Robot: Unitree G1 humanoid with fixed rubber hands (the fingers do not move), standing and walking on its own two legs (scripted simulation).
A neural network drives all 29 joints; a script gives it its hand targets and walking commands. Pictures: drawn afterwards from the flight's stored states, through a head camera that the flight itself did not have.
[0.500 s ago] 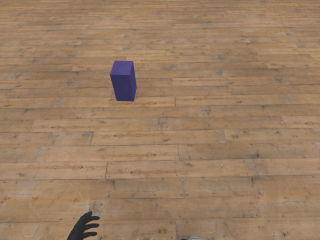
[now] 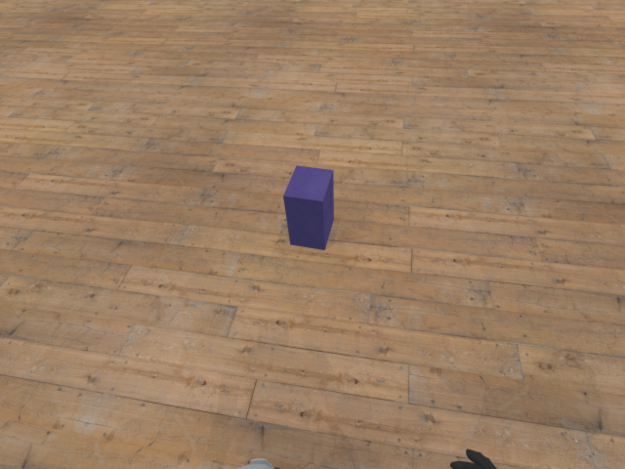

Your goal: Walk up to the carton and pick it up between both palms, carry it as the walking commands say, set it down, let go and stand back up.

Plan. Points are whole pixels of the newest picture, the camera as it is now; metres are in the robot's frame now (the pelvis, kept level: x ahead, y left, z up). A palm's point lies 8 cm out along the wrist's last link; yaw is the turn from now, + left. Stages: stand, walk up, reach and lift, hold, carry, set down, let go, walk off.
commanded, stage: walk up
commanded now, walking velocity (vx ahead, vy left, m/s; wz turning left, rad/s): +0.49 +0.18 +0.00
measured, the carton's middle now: (310, 208) +1.18 +0.17 -0.64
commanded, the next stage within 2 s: none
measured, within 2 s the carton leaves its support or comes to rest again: neither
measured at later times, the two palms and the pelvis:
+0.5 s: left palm (198, 310) +0.41 +0.27 -0.13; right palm out of the picture +0.14 -0.17 -0.11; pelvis +0.25 +0.05 +0.00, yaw +0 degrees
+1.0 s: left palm (195, 299) +0.41 +0.26 -0.10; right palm (456, 240) +0.61 -0.22 -0.14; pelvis +0.50 +0.01 +0.01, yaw -1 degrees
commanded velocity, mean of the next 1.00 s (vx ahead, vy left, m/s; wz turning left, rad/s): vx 0.50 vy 0.06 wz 0.00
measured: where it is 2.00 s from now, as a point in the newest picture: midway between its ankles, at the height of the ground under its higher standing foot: (325, 320)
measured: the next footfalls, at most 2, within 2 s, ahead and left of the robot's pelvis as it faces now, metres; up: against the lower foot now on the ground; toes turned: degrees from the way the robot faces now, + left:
left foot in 0.08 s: +0.20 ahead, +0.17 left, +0.00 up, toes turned +8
right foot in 0.62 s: +0.48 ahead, -0.11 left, +0.00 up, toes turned -9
